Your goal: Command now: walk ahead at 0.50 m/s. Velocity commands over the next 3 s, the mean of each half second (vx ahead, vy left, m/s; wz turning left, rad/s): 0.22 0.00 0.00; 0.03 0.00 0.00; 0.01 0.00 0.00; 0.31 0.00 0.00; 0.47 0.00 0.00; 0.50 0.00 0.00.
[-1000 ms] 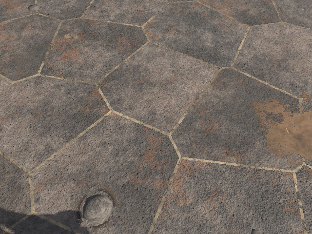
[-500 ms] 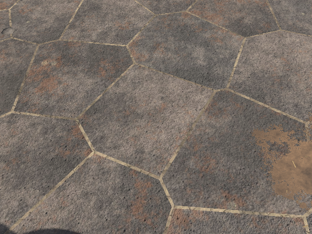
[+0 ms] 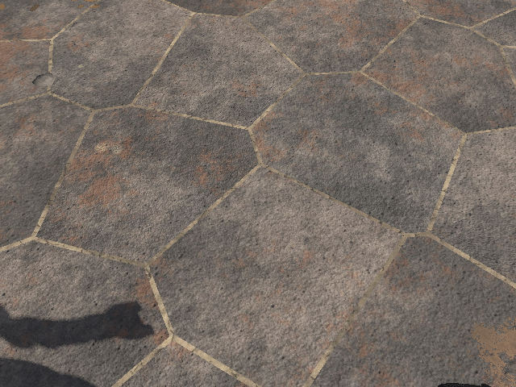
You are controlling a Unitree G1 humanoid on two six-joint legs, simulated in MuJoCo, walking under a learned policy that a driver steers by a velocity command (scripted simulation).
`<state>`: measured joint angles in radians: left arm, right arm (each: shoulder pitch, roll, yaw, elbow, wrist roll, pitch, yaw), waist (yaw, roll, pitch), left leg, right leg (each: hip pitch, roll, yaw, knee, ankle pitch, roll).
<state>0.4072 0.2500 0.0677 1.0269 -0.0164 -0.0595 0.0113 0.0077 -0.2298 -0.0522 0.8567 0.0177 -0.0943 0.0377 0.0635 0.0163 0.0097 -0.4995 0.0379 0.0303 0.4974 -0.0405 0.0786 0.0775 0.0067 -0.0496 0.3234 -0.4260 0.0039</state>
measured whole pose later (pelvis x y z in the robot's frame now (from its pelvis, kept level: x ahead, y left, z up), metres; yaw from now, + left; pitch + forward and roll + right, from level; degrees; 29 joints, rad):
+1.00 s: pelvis +0.19 -0.01 +0.01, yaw +0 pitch -1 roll +0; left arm 0.08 0.20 0.06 1.06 0.00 0.01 0.03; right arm 0.24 -0.20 -0.03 1.12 -0.01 0.00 -0.04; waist -0.01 0.00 0.04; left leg -0.12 0.02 0.05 0.50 -0.37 -0.01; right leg -0.30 0.01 -0.02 0.53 -0.20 -0.02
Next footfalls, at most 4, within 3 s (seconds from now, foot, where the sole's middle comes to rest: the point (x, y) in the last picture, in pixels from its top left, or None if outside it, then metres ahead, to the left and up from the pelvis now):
0.44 right None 0.28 -0.11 -0.76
2.26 left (246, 306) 0.68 0.10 -0.76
2.84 right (330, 218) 1.00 -0.14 -0.76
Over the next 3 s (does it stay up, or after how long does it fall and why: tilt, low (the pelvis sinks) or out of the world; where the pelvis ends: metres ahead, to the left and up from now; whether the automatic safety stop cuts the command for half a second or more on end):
stays up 0.91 -0.05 0.02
